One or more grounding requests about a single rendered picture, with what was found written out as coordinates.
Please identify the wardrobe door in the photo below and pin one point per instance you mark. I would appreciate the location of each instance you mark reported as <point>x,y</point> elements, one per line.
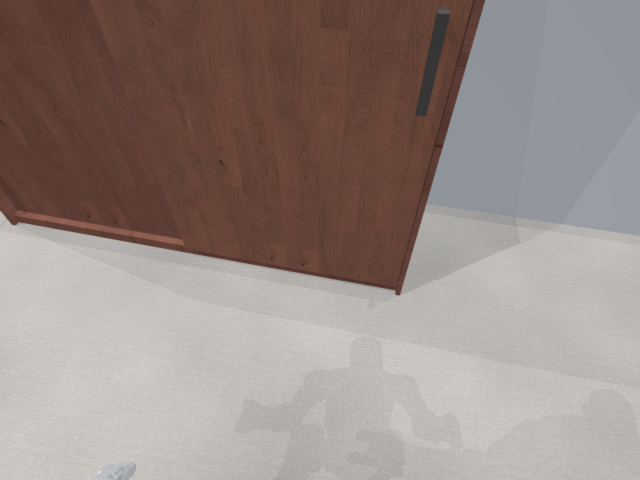
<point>70,145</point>
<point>285,131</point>

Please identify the handle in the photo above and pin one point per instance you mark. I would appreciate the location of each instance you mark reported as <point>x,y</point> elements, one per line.
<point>437,40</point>

